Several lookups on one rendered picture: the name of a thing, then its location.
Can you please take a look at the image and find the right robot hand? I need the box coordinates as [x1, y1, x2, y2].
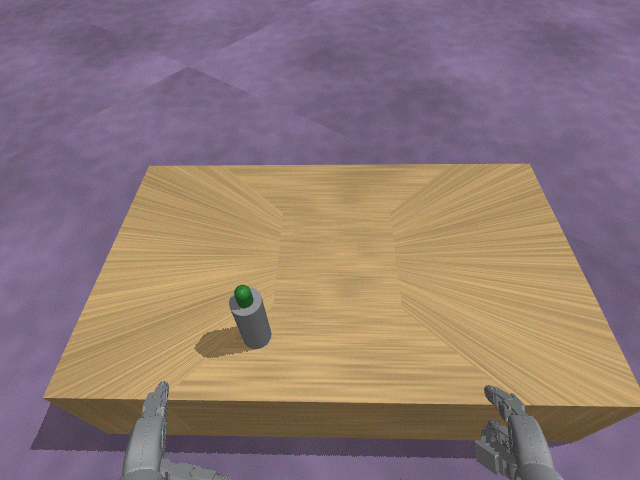
[475, 385, 554, 480]

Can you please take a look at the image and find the right robot arm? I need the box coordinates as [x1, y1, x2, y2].
[514, 463, 564, 480]

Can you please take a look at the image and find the left robot hand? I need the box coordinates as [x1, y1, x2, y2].
[122, 381, 234, 480]

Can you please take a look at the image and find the bottle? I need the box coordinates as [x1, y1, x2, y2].
[229, 285, 271, 349]

